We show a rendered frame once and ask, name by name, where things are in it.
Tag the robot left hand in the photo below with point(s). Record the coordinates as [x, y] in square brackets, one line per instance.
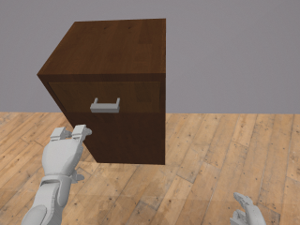
[61, 155]

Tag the robot right hand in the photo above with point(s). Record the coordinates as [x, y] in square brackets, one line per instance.
[252, 214]

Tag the cabinet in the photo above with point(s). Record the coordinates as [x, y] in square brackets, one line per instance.
[114, 51]

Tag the left robot forearm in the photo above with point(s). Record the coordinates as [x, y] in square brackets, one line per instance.
[50, 201]

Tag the drawer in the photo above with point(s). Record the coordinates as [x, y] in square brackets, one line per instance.
[135, 97]

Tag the handle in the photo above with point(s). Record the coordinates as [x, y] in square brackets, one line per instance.
[105, 107]

